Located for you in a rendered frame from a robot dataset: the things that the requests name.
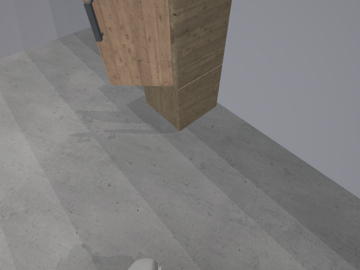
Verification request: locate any left robot thigh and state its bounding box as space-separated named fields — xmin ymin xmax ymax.
xmin=128 ymin=258 xmax=162 ymax=270

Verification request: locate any cupboard door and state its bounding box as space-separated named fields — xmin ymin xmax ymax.
xmin=83 ymin=0 xmax=174 ymax=86

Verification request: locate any handle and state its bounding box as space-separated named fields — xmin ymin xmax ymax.
xmin=84 ymin=0 xmax=103 ymax=42

